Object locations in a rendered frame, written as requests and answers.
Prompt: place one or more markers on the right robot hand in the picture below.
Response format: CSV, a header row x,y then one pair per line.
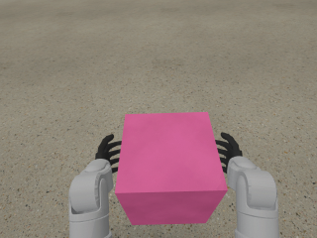
x,y
232,147

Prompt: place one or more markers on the left robot hand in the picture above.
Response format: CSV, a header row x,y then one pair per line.
x,y
104,148

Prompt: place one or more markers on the robot right forearm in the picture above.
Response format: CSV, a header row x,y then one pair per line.
x,y
256,199

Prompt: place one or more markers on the robot left forearm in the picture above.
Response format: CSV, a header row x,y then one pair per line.
x,y
88,201

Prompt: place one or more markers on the carton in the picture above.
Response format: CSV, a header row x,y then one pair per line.
x,y
169,169

